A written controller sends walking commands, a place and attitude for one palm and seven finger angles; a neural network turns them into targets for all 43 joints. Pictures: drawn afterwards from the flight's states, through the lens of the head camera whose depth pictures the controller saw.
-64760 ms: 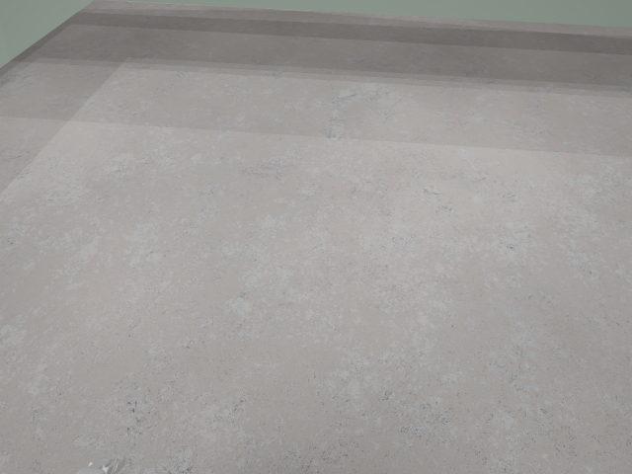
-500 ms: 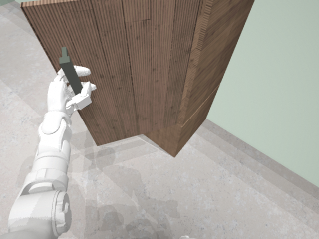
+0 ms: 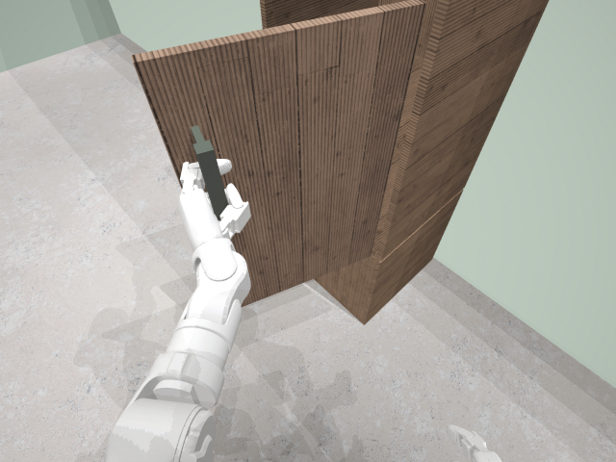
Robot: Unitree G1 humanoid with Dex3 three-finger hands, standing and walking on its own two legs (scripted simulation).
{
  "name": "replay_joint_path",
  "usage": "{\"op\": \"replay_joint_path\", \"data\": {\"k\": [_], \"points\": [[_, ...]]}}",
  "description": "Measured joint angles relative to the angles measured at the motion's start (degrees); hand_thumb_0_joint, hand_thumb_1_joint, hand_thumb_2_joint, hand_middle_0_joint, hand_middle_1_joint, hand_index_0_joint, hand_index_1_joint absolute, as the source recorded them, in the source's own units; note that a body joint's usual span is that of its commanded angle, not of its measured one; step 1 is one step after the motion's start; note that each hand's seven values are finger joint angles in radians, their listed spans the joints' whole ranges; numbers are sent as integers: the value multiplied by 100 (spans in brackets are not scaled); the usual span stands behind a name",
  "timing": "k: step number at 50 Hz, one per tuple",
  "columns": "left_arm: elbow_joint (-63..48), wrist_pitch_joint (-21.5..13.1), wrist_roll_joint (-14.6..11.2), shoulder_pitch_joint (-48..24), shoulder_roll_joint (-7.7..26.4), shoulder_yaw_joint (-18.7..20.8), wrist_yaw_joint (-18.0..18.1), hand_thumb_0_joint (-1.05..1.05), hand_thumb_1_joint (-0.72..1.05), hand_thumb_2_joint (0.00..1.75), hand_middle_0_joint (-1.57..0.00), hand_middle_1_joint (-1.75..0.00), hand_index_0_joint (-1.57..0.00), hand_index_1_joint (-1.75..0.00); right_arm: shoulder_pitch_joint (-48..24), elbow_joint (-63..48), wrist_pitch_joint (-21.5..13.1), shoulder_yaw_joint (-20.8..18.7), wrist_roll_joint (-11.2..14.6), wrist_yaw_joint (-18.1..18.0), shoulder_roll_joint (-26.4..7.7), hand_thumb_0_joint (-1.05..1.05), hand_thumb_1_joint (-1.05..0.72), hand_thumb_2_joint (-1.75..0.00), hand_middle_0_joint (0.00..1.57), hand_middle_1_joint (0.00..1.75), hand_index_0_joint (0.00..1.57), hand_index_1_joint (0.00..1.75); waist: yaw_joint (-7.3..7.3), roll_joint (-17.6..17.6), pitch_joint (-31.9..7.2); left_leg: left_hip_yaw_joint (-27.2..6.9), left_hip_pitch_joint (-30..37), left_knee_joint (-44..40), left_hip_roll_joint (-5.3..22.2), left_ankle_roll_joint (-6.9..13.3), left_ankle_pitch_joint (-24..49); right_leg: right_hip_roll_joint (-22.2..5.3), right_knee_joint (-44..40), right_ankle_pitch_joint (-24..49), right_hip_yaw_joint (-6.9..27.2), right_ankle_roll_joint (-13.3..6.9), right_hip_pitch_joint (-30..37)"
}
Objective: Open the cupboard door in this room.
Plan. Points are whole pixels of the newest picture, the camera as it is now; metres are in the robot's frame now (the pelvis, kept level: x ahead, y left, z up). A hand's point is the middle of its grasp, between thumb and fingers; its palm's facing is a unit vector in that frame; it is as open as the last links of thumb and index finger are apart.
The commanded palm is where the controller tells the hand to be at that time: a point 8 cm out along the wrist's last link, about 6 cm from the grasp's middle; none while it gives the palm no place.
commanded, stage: pull the door open along its arc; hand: left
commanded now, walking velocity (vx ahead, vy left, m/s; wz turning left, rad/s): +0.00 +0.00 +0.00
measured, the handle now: (212, 182) +0.47 +0.14 +0.11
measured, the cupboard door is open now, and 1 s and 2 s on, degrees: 71 87 91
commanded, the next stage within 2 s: open thumb and fingers to let go in 0.60 s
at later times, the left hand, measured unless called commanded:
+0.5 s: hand (267, 240) +0.37 +0.06 +0.10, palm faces +0.33 -0.94 +0.04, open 5.8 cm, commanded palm +0.30 +0.10 +0.10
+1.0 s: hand (279, 248) +0.35 +0.04 +0.10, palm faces +0.32 -0.95 -0.04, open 8.0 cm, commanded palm +0.31 +0.07 +0.10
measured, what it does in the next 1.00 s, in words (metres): stands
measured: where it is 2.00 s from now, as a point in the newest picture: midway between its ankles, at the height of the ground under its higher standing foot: outside the picture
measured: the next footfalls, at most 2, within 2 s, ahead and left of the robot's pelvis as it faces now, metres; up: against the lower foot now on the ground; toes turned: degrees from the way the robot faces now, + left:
none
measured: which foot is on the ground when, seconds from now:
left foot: down 0.00-1.00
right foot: down 0.00-1.00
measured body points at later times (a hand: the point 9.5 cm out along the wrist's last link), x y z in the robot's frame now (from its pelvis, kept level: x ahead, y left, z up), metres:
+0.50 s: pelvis +0.01 +0.00 +0.01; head +0.02 -0.02 +0.46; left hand +0.35 +0.11 +0.10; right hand +0.10 -0.25 -0.11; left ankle +0.01 +0.12 -0.71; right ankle +0.01 -0.09 -0.71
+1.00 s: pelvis +0.02 +0.00 +0.01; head +0.03 -0.02 +0.46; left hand +0.33 +0.09 +0.11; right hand +0.20 -0.20 -0.10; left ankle +0.01 +0.12 -0.71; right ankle +0.01 -0.09 -0.71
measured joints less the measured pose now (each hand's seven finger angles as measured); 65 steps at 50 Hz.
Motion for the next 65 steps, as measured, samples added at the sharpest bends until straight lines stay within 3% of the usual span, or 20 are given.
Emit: {"op": "replay_joint_path", "data": {"k": [11, 18, 27, 33, 42, 48, 59, 65], "points": [[155, -310, -146, 67, 173, 210, -143, 2, 75, 82, -37, -135, -36, -135, 551, 318, -48, -159, 34, -28, -229, 1, -91, -89, 20, 29, 20, 30, -88, 53, 60, 87, 102, -190, 43, -31, 117, 49, -113, 111, 86, -39, 26], [-581, -273, -215, 792, -20, -113, -187, 2, 74, 78, -36, -135, -37, -135, 658, 221, -75, -229, 72, 46, -288, 2, -91, -89, 20, 29, 20, 30, -29, 57, 57, 176, 381, -410, 72, -33, 168, 90, -303, 178, 175, -37, 255], [-2160, 240, -17, 2231, -638, -1191, 0, 3, 70, 73, -35, -135, -39, -135, 160, -147, 49, -166, 87, 112, -153, 2, -91, -89, 20, 29, 20, 30, 134, 36, 111, 209, 918, -672, 53, -20, 174, 86, -542, 177, 212, -11, 777], [-2652, 685, 139, 2590, -564, -2096, 313, 3, 70, 74, -37, -134, -38, -135, -429, -353, 143, -66, 72, 144, 24, 2, -91, -89, 20, 29, 20, 30, 185, 34, 205, 83, 1089, -598, 36, -25, 88, 68, -550, 86, 91, -11, 1036], [-2487, 1117, 187, 2080, -662, -2033, 486, 3, 65, 79, -38, -133, -37, -134, -839, -401, 372, 49, 70, 139, 168, 1, -91, -89, 20, 29, 20, 30, 383, 9, 155, -74, 868, -331, -51, -31, -26, -31, -266, -98, -62, -11, 875], [-2768, 1148, 200, 2226, -634, -2100, 335, 2, 46, 72, -37, -130, -36, -131, -572, -394, 486, 65, 116, 164, 199, 1, -91, -89, 20, 29, 21, 30, 424, 38, 142, -88, 844, -298, -65, -35, -57, -46, -218, -144, -75, -9, 850], [-2739, 1187, 204, 2203, -641, -1976, 459, 1, -18, 44, -32, -123, -31, -123, -176, -131, 471, 0, 110, 76, 55, 2, -91, -89, 20, 29, 20, 30, 309, 34, 203, -50, 861, -362, -38, -48, 4, -18, -260, -80, -38, -29, 837], [-2746, 1113, 221, 2292, -628, -1933, 456, 0, -39, 35, -29, -112, -28, -112, -132, -127, 404, -60, 106, 53, -14, 2, -91, -89, 20, 29, 20, 30, 255, 23, 200, -31, 901, -429, -18, -58, 64, 5, -323, -14, -19, -42, 866]]}}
